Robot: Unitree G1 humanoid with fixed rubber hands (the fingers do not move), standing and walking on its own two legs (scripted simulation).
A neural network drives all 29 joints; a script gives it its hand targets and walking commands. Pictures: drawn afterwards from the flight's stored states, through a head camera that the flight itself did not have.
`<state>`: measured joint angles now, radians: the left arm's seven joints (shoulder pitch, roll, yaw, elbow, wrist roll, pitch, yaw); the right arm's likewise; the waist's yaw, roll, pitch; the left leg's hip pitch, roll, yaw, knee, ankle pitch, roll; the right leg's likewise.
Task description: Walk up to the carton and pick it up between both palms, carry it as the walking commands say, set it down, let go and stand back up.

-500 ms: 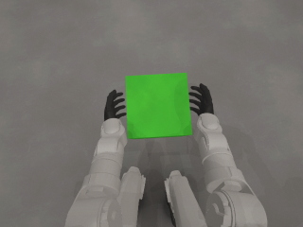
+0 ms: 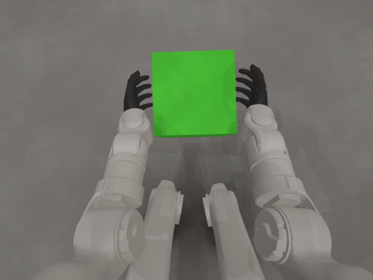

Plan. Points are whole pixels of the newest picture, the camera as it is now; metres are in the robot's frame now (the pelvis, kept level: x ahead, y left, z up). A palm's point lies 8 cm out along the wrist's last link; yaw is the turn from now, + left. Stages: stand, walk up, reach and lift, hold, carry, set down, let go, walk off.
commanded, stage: set down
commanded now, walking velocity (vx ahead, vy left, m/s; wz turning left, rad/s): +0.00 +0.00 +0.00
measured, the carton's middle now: (193, 101) +0.50 +0.00 -0.17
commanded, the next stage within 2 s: none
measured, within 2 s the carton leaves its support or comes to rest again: neither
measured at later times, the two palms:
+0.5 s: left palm (140, 108) +0.48 +0.13 -0.18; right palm (243, 102) +0.49 -0.12 -0.17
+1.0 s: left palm (143, 116) +0.49 +0.15 -0.29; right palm (226, 108) +0.51 -0.10 -0.28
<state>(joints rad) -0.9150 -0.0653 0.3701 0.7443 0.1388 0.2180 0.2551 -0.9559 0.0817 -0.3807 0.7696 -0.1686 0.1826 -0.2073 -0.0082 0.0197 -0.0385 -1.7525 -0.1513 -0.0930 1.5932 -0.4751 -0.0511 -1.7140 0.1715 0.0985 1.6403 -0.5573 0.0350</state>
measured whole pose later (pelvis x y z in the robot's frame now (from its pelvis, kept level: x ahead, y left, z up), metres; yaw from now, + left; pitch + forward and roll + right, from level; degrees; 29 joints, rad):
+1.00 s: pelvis -0.03 +0.00 -0.13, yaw +0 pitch +29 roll -1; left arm -1.35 0.14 0.23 0.73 -0.07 0.31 0.37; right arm -1.42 -0.13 -0.22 0.79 0.00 0.28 -0.28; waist 0.02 0.04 0.53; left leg -2.02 -0.20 -0.07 2.04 -0.51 -0.08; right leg -1.96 0.18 0.04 2.09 -0.63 0.07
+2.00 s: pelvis -0.02 +0.00 -0.18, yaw -2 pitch +29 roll +1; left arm -1.48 0.21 0.17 1.12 -0.04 0.24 0.16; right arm -1.45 -0.22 -0.22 1.07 0.01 0.21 -0.13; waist 0.01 -0.02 0.48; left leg -2.16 -0.10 -0.01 2.24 -0.59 -0.04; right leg -2.13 0.17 0.01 2.28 -0.67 0.04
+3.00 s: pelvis -0.01 +0.00 -0.20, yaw -1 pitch +29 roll +1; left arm -1.48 0.28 0.24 1.12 -0.07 0.15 0.06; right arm -1.52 -0.20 -0.26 1.08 -0.05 0.16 -0.04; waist 0.00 0.03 0.52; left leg -2.18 -0.09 0.02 2.29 -0.62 -0.02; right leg -2.13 0.11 0.00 2.35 -0.72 0.01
